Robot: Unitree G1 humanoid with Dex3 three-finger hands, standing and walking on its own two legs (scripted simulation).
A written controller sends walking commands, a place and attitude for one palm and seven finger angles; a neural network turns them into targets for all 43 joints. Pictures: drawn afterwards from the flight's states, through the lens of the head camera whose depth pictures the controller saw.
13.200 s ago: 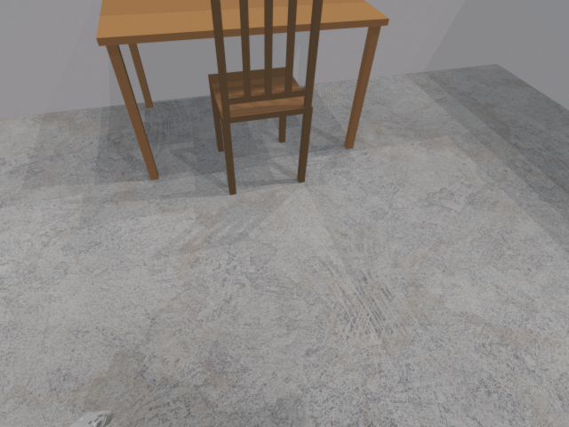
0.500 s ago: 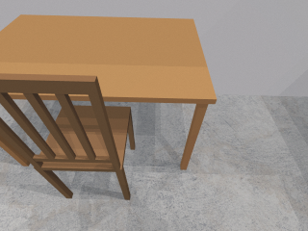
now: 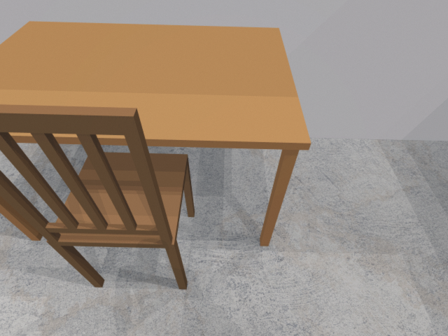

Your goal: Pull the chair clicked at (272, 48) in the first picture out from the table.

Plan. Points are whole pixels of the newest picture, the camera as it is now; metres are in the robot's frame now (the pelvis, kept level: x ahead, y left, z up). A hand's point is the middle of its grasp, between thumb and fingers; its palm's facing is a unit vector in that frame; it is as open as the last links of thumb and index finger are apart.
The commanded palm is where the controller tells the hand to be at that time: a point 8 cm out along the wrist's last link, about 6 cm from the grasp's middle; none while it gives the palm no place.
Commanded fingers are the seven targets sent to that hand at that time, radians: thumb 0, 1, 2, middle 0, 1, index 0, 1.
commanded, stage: raise the hand toward the chair's back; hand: left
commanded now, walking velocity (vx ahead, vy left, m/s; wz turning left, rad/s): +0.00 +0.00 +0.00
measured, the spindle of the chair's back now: (77, 188) +0.43 +0.38 -0.06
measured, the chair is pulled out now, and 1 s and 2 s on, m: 0.00 0.00 0.00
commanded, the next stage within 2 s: none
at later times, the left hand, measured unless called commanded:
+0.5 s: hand out of the picture +0.12 +0.18 -0.10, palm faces +0.11 -0.99 -0.05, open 9.9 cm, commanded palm +0.12 +0.23 -0.06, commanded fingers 0.00 0.29 0.64 -0.14 -0.20 -0.14 -0.20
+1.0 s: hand (111, 318) +0.16 +0.21 -0.05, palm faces +0.10 -0.99 -0.07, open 14.3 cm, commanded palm +0.13 +0.25 -0.05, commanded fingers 0.00 -0.29 0.39 -0.08 -0.11 -0.08 -0.11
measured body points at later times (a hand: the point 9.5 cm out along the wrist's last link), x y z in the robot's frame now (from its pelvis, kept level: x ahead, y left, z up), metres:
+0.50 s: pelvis -0.05 -0.02 -0.12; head +0.02 +0.00 +0.33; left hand +0.11 +0.23 -0.09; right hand +0.23 -0.23 -0.14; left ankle -0.02 +0.12 -0.74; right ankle +0.00 -0.11 -0.74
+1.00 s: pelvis -0.06 +0.00 -0.11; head +0.01 +0.02 +0.33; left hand +0.15 +0.26 -0.04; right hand +0.12 -0.24 -0.19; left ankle -0.02 +0.12 -0.74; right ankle +0.00 -0.11 -0.74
